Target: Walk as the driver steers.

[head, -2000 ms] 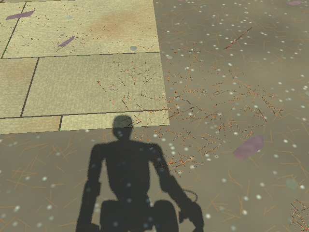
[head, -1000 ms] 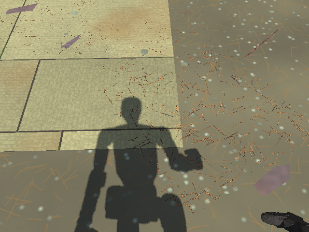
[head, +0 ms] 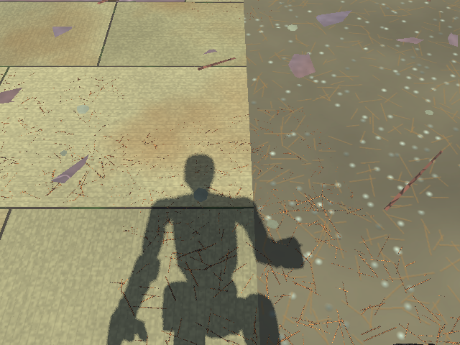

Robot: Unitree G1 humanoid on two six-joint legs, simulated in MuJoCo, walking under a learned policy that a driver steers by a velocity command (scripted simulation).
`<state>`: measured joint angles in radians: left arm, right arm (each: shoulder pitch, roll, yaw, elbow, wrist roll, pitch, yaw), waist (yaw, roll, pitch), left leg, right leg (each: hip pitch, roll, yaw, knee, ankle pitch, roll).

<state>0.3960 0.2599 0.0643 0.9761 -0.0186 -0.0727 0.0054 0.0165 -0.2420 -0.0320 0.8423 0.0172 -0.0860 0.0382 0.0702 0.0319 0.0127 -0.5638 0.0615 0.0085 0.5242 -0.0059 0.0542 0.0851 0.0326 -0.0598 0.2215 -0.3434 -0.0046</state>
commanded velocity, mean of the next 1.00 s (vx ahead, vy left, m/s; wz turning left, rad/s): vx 0.50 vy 0.00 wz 0.13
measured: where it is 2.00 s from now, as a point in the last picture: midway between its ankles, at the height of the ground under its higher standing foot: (211, 146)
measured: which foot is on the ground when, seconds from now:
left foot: up 0.00-0.02, down 0.04-0.62, up 0.64-1.00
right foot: down 0.00-0.06, up 0.08-0.58, down 0.60-1.00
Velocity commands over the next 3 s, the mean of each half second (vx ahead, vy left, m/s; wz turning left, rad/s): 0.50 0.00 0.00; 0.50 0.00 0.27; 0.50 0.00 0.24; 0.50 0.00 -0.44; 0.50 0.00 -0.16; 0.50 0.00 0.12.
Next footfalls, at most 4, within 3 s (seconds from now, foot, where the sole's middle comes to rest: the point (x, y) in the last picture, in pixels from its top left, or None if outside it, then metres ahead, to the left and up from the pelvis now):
0.04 left None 0.20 0.12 -0.77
0.60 right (293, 329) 0.53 -0.11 -0.77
1.16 left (207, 242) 0.79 0.16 -0.77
1.70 right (245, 158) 1.16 0.05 -0.77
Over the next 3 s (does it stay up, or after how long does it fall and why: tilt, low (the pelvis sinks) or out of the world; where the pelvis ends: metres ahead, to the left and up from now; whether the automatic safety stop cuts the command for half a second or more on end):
stays up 1.70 0.11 0.01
